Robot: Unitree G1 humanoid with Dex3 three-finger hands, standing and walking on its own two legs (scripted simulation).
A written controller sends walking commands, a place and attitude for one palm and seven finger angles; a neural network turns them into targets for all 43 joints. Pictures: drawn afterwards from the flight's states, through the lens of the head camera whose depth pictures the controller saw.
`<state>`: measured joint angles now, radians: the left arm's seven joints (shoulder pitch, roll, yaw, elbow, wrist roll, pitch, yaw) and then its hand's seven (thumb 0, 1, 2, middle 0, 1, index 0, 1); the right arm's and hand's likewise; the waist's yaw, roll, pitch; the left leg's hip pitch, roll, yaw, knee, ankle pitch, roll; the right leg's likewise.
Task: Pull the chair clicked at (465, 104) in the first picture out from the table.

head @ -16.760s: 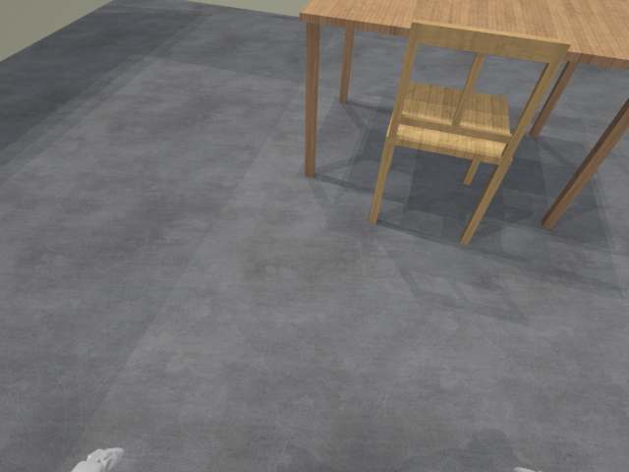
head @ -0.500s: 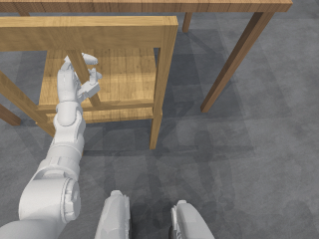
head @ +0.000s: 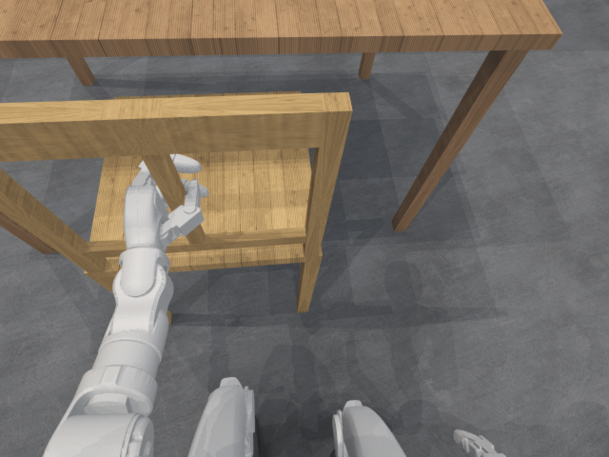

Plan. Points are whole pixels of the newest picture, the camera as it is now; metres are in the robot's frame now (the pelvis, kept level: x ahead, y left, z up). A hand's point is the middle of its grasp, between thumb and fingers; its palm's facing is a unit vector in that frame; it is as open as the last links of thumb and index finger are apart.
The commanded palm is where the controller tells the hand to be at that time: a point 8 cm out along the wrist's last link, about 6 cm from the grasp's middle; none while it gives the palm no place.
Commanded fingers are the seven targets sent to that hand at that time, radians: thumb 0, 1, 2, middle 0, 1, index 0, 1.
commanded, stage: step backward, pulling the chair out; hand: left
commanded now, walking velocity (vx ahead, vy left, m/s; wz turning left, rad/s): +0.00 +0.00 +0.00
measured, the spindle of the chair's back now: (179, 202) +0.45 +0.16 +0.00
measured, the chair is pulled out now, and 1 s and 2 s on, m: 0.04 0.18 0.23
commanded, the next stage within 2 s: none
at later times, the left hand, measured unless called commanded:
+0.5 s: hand (195, 226) +0.39 +0.13 +0.03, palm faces +0.02 -0.99 -0.11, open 5.3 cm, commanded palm +0.37 +0.18 +0.03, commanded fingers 0.00 0.90 0.90 -0.50 -1.45 -0.50 -1.45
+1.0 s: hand (200, 319) +0.28 +0.11 +0.03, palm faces +0.02 -0.99 -0.12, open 5.4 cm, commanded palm +0.29 +0.16 +0.03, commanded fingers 0.00 0.90 0.90 -0.50 -1.45 -0.50 -1.45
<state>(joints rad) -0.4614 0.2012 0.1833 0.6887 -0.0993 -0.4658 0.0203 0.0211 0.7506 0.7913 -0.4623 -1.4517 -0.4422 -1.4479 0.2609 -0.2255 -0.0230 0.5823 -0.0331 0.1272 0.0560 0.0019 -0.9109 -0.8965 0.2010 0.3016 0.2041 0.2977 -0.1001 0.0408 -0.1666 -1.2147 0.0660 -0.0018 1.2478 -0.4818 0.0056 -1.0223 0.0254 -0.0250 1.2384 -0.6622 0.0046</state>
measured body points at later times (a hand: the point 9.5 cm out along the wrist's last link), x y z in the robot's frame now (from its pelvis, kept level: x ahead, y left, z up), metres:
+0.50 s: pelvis +0.00 +0.01 +0.09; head +0.11 +0.01 +0.53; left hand +0.39 +0.18 +0.04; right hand +0.08 -0.26 -0.03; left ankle +0.05 +0.12 -0.62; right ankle -0.05 -0.13 -0.62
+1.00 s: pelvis -0.08 -0.01 +0.10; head +0.01 -0.02 +0.54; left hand +0.27 +0.17 +0.04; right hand +0.01 -0.27 -0.04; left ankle +0.04 +0.12 -0.62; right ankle -0.05 -0.13 -0.62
